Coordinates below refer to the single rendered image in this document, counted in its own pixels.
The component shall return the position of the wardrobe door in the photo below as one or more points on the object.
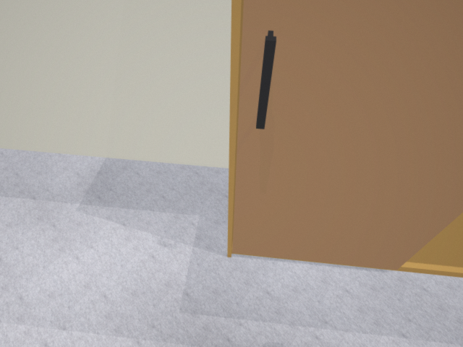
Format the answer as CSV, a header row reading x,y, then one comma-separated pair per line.
x,y
361,159
444,249

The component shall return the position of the handle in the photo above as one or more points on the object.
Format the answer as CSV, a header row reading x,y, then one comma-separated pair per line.
x,y
268,57

